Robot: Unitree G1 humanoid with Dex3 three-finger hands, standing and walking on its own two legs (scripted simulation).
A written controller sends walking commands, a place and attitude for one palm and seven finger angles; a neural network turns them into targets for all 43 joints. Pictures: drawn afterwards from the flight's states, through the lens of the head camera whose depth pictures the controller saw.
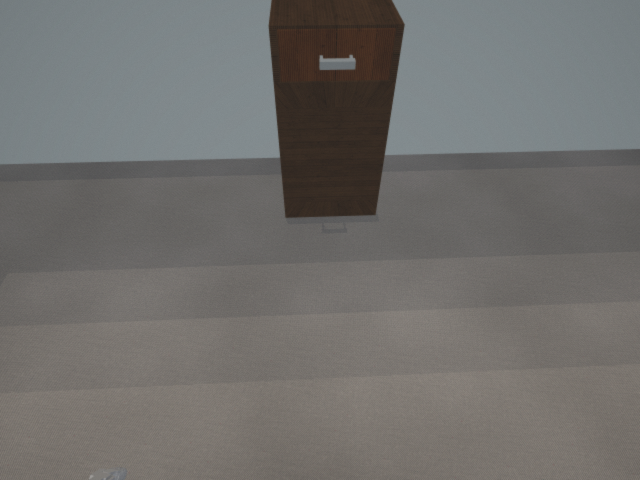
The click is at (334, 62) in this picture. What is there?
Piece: drawer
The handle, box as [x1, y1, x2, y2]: [319, 55, 355, 69]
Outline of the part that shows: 320,55 320,69 354,69 355,60 352,57 352,55 349,55 348,58 323,58 322,55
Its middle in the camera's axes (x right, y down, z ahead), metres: +0.05 -0.56 +1.22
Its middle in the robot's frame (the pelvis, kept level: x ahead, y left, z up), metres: +1.29 +0.02 -0.05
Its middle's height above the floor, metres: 0.72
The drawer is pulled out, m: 0.00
